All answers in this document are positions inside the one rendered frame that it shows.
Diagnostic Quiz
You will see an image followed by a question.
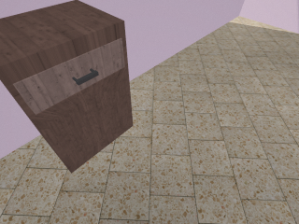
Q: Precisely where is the cabinet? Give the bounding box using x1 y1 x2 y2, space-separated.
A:
0 0 134 174

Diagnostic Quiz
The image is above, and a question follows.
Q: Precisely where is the drawer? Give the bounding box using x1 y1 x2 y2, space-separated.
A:
13 38 125 114

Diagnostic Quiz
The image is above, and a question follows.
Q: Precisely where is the handle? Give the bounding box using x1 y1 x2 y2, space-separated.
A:
72 69 99 85

